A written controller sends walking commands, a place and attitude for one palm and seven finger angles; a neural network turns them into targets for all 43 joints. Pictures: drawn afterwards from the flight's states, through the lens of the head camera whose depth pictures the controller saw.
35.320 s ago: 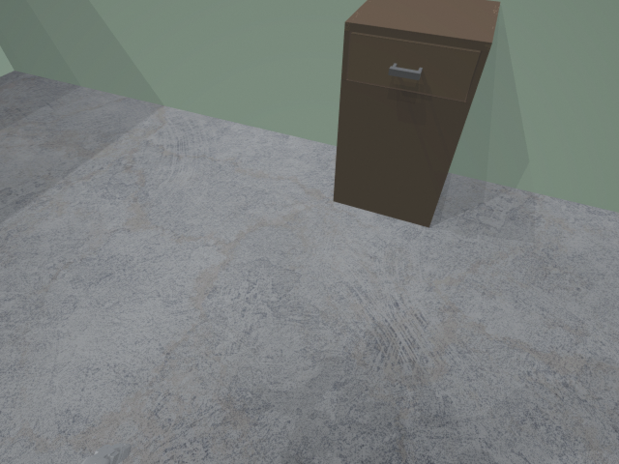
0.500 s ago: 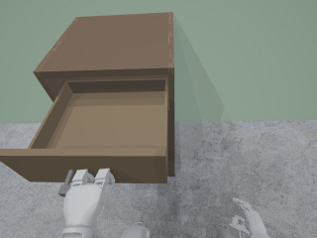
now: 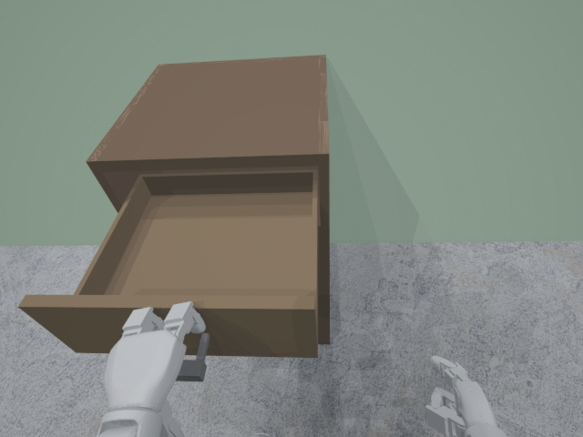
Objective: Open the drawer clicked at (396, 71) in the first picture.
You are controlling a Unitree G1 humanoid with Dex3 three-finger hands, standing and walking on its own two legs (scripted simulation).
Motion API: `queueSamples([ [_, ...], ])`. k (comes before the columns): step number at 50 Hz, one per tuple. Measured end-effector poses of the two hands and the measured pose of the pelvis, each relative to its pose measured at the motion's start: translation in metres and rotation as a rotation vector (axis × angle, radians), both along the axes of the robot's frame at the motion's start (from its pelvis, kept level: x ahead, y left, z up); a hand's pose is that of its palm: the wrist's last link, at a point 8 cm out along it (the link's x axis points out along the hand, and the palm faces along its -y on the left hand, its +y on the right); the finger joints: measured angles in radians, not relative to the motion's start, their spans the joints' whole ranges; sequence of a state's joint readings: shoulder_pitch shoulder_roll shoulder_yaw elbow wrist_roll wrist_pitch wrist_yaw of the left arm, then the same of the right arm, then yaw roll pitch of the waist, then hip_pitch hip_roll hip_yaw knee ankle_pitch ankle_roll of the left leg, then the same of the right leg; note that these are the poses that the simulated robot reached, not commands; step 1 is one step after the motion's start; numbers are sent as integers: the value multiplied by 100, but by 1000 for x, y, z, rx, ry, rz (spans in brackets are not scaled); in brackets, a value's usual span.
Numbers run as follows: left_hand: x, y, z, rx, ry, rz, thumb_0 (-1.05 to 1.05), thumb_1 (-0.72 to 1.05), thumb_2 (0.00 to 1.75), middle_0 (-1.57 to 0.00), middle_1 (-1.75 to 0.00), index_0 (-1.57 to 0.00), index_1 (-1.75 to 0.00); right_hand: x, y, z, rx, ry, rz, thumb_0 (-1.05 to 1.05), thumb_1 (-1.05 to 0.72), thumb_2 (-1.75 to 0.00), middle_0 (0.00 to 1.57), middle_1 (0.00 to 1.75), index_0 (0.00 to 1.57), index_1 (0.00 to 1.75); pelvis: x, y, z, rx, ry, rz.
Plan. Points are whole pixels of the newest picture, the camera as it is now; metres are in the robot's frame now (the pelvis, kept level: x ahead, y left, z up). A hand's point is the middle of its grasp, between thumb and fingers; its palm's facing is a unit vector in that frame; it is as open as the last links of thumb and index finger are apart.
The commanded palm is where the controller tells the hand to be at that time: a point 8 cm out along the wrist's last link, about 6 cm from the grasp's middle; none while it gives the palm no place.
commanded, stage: lift the hand off the handle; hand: left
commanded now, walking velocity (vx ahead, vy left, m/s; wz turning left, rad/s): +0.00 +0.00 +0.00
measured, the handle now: (172, 355) +0.24 +0.21 -0.02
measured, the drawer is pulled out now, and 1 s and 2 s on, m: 0.30 0.30 0.30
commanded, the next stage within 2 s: draw the hand back to the body in 0.72 s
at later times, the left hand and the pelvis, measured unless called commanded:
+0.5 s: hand (162, 339) +0.21 +0.18 +0.10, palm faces +0.09 -0.21 -0.97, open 13.8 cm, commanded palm +0.18 +0.18 +0.16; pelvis +0.01 +0.01 +0.02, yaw -1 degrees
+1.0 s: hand (134, 338) +0.20 +0.19 +0.12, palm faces +0.11 -0.17 -0.98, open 13.8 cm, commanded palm +0.17 +0.19 +0.18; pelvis +0.01 +0.00 +0.03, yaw -1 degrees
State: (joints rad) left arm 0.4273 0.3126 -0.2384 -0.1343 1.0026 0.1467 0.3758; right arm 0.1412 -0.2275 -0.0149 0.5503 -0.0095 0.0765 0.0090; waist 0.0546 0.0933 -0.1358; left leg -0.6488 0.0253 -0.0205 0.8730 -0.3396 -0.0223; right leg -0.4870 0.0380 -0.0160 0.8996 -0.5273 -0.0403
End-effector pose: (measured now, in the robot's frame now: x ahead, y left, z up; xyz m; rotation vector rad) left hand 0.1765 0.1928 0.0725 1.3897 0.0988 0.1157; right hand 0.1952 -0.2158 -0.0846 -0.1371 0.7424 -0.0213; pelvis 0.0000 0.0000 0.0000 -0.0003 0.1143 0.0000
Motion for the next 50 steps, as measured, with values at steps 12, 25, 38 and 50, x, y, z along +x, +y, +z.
queueSamples([
  [12, -2, 1, 40, -3, -70, -35, 0, -49, 30, -32, -121, -36, -121, 17, 21, 15, 48, -43, 52, 1, -91, -90, 20, 30, 20, 30, 6, 4, 8, -2, -33, -5],
  [25, 9, -8, 74, -29, -80, -78, 0, -49, 30, -32, -120, -33, -120, 25, 28, 30, 78, -69, 62, 1, -91, -90, 20, 30, 20, 30, 11, 6, 19, 1, -70, -13],
  [38, 0, 0, 93, -30, -62, -36, 0, -50, 30, -31, -120, -32, -120, 35, 26, 42, 86, -95, 88, 1, -91, -90, 20, 30, 20, 30, 12, 4, 27, 1, -99, -9],
  [50, -4, 6, 102, 16, -96, -69, 0, -50, 30, -32, -120, -33, -120, 34, 26, 42, 64, -87, 95, 1, -91, -90, 20, 30, 20, 30, 12, 1, 27, -6, -98, -11],
])
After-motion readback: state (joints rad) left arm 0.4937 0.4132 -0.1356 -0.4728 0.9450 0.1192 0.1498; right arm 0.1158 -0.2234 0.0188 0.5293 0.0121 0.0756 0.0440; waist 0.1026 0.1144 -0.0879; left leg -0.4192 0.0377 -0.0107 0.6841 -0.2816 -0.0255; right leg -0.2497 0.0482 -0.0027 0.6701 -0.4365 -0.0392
